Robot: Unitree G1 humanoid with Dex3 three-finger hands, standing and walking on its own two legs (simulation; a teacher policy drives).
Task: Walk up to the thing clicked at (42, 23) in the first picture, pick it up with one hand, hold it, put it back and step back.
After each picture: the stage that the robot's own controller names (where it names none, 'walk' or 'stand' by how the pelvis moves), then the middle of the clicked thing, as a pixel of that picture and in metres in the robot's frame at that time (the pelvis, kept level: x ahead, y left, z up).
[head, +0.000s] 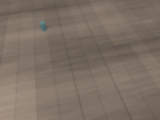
stand; (43, 26) +1.79 +0.55 -0.72
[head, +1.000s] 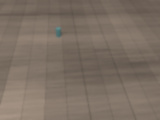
walk; (58, 32) +1.71 +0.24 -0.69
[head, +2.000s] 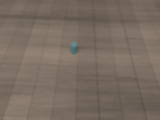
walk; (73, 48) +1.18 +0.13 -0.70
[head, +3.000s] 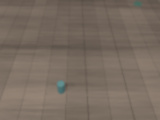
walk; (61, 87) +0.79 +0.18 -0.70
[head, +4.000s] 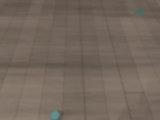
walk; (55, 118) +0.52 +0.19 -0.71
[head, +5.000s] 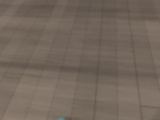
stand; out of the picture +0.47 +0.21 -0.70
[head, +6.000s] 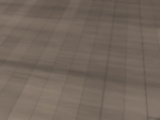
walk; out of the picture +0.45 +0.17 -0.71
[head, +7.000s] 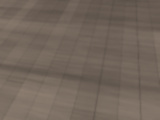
stand; out of the picture +0.43 +0.24 -0.72
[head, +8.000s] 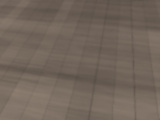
stand; out of the picture +0.42 +0.26 -0.73
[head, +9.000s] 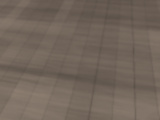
stand; out of the picture +0.42 +0.27 -0.73
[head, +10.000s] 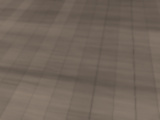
stand; out of the picture +0.42 +0.27 -0.73
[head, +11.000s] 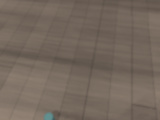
go down; (49, 119) +0.44 +0.27 -0.71
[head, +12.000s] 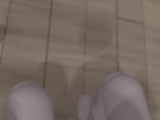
go down; out of the picture +0.51 +0.29 -0.29
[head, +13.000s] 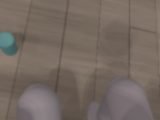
close in; (7, 44) +0.51 +0.28 -0.30
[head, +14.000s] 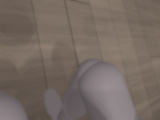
close in; out of the picture +0.49 +0.34 -0.24
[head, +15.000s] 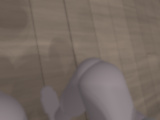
lift; out of the picture +0.47 +0.34 -0.24
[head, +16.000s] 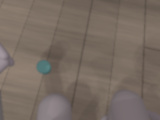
close; (44, 67) +0.48 +0.20 -0.36
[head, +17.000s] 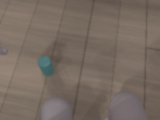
lift; (46, 66) +0.51 +0.20 -0.38
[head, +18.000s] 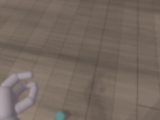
go down; (59, 119) +0.43 +0.18 -0.65
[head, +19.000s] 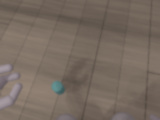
hold; (58, 88) +0.47 +0.19 -0.51
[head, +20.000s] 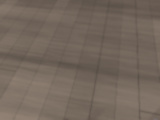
stand; out of the picture +0.42 +0.18 -0.65
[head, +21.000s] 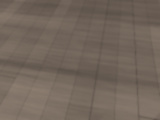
stand; out of the picture +0.41 +0.18 -0.66
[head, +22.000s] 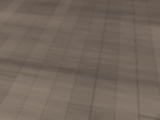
hold; out of the picture +0.42 +0.18 -0.66
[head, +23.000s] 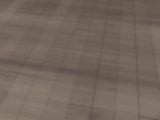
hold; out of the picture +0.41 +0.18 -0.66
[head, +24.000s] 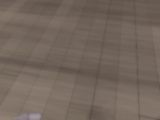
hold; out of the picture +0.42 +0.18 -0.66
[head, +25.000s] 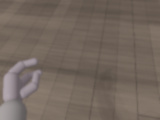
hold; out of the picture +0.41 +0.20 -0.68
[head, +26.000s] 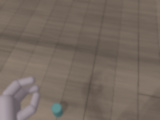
stand; (57, 110) +0.44 +0.19 -0.61
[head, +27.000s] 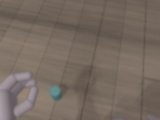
close; (56, 93) +0.46 +0.19 -0.53
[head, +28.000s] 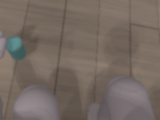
close; (16, 49) +0.51 +0.22 -0.28
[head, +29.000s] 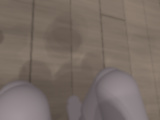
hold; out of the picture +0.48 +0.26 -0.25
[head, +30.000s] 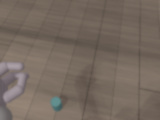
close; (56, 104) +0.46 +0.19 -0.58
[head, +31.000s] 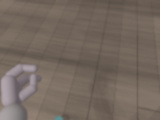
close; out of the picture +0.43 +0.19 -0.67
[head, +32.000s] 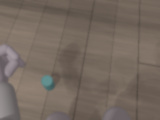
crouch; (48, 83) +0.47 +0.19 -0.49
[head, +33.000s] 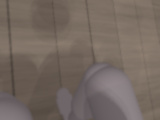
lower; out of the picture +0.49 +0.27 -0.25
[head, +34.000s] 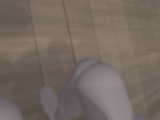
lower; out of the picture +0.48 +0.29 -0.24
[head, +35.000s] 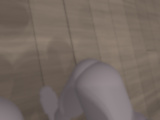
lower; out of the picture +0.48 +0.29 -0.24
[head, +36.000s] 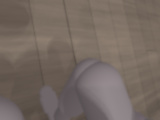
lower; out of the picture +0.48 +0.29 -0.24
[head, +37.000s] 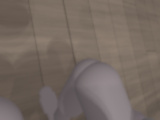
lower; out of the picture +0.48 +0.29 -0.25
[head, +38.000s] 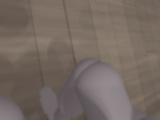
loosen; out of the picture +0.48 +0.29 -0.24
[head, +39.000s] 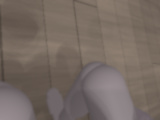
rise; out of the picture +0.44 +0.21 -0.28
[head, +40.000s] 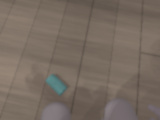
walk; (56, 84) +0.43 +0.14 -0.48
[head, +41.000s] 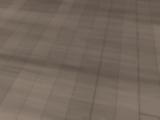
stand; out of the picture +0.36 +0.12 -0.69
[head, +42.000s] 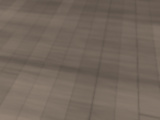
stand; out of the picture +0.35 +0.14 -0.69
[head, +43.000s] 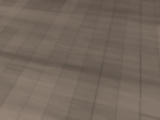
stand; out of the picture +0.36 +0.13 -0.71
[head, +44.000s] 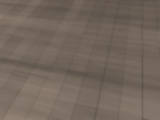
stand; out of the picture +0.37 +0.13 -0.75
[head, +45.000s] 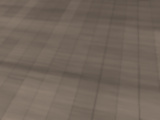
stand; out of the picture +0.36 +0.15 -0.75
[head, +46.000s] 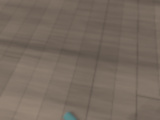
walk; out of the picture +0.40 +0.13 -0.74
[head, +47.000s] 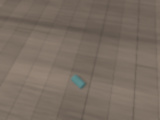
walk; (78, 81) +0.71 +0.06 -0.72
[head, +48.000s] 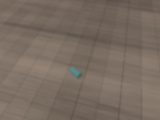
stand; (75, 72) +1.03 +0.06 -0.73
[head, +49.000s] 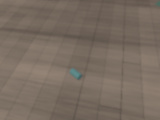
stand; (75, 73) +1.00 +0.09 -0.75
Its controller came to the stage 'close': yes
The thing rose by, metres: 0.01
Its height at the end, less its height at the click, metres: -0.02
